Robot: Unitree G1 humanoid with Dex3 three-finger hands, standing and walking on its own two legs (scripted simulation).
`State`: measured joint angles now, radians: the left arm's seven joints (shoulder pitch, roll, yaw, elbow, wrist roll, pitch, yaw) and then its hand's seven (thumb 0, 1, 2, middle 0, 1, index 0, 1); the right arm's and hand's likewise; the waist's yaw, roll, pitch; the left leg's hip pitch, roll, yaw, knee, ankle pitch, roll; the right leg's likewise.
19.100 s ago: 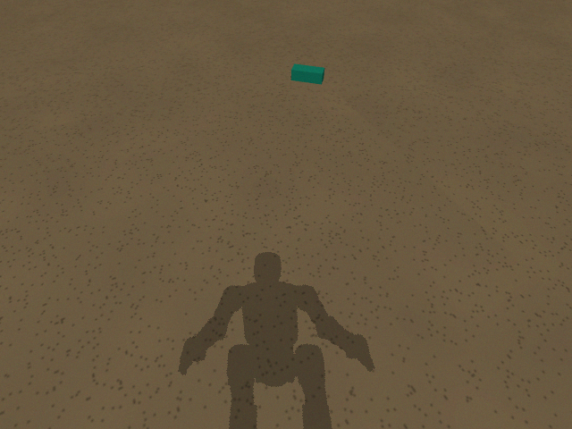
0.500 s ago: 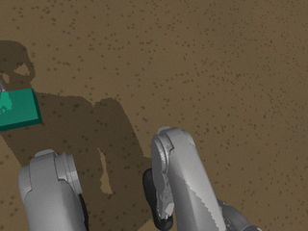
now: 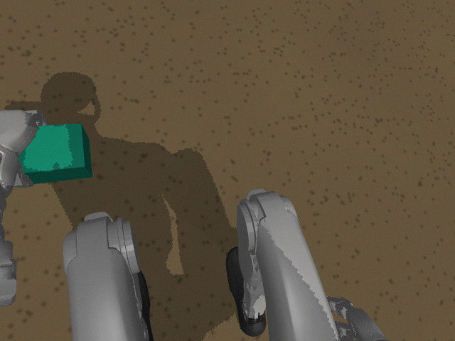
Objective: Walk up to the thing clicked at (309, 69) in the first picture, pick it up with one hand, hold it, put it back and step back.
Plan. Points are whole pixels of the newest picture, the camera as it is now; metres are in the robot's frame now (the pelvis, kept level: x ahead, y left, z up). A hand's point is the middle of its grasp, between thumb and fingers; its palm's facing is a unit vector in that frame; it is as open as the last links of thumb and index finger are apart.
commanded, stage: lift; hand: left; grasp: from above
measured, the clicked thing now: (23, 157) +0.45 +0.31 -0.17
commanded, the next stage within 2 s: hold in 1.72 s
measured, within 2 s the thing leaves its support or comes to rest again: neither
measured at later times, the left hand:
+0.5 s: hand out of the picture +0.40 +0.31 -0.04, palm faces -0.46 -0.06 -0.89, open 11.3 cm
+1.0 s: hand out of the picture +0.34 +0.29 +0.17, palm faces -0.43 -0.11 -0.90, open 11.3 cm
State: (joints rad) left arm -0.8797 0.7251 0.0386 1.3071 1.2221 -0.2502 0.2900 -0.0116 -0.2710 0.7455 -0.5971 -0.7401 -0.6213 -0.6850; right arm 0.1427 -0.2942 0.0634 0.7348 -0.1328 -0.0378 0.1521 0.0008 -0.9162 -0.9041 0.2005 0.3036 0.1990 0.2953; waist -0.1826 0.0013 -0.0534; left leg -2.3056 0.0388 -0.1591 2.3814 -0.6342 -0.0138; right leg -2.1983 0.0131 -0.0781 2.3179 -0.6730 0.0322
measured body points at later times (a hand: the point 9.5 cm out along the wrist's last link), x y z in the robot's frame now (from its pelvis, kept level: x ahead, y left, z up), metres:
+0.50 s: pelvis +0.00 +0.01 +0.07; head +0.19 +0.06 +0.48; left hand +0.42 +0.32 +0.01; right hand +0.10 -0.26 -0.05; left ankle +0.09 +0.13 -0.30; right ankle +0.10 -0.12 -0.30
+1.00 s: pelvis +0.01 +0.01 +0.24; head +0.14 +0.04 +0.67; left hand +0.36 +0.29 +0.22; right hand +0.17 -0.24 +0.12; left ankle +0.09 +0.13 -0.30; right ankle +0.10 -0.13 -0.30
